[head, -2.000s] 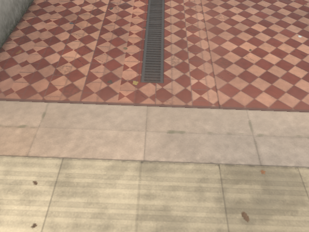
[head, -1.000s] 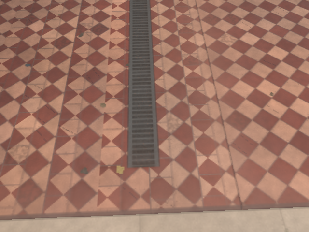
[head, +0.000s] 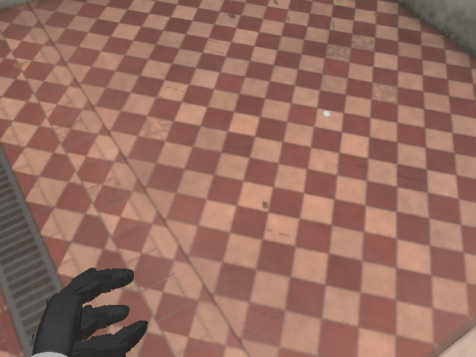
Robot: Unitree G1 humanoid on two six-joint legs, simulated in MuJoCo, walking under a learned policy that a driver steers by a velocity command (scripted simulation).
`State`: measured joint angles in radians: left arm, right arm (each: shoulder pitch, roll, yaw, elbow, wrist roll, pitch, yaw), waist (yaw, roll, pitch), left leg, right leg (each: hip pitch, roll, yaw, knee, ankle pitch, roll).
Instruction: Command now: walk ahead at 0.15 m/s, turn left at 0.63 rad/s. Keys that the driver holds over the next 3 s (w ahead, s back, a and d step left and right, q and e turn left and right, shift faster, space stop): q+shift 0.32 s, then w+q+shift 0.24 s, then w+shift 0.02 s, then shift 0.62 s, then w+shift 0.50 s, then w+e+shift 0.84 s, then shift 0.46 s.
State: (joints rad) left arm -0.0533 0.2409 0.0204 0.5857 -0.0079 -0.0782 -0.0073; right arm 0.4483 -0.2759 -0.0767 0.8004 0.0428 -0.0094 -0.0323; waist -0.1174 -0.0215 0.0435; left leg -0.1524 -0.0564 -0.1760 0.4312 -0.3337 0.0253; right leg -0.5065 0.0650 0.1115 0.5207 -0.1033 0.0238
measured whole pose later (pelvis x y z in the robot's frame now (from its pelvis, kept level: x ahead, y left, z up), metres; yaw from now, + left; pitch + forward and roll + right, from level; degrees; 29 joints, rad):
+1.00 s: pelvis +0.30 +0.18 -0.01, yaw +41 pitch +2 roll -1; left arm 0.05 0.26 0.04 0.73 0.01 -0.09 -0.04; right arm 0.30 -0.30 -0.04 0.72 0.01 0.00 -0.03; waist -0.02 0.03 0.07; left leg -0.35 -0.05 -0.14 1.19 -0.55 -0.05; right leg -0.43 0.05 -0.05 0.48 -0.09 -0.06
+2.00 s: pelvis +0.66 +0.49 -0.01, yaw +31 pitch +2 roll +1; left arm 0.40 0.28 0.05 0.90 0.00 -0.06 -0.02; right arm 0.14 -0.26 -0.03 0.70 -0.06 -0.07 0.01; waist 0.06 -0.02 0.03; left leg -0.39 0.02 0.10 0.59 -0.23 0.02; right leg -0.29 -0.02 0.05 1.21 -0.31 -0.12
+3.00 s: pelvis +1.42 +0.72 -0.01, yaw -10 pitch +0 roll +2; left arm 0.09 0.29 0.03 0.69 0.01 0.01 0.03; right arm 0.19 -0.25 -0.01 0.78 -0.04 -0.07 0.01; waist -0.03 -0.01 0.12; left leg -0.34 -0.08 0.06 0.38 -0.03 0.07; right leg -0.49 -0.02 0.13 0.96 -0.40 0.07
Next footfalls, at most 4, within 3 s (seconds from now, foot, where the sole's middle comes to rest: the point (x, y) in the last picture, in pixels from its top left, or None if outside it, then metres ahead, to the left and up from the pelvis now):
0.04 right None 0.16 -0.11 -0.78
0.46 left None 0.07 0.15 -0.78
0.86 right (144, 348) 0.47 0.20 -0.78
1.20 left None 0.30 0.37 -0.78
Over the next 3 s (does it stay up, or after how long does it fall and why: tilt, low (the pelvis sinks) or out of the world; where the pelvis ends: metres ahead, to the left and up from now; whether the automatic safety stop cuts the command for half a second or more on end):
stays up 1.42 0.72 -0.01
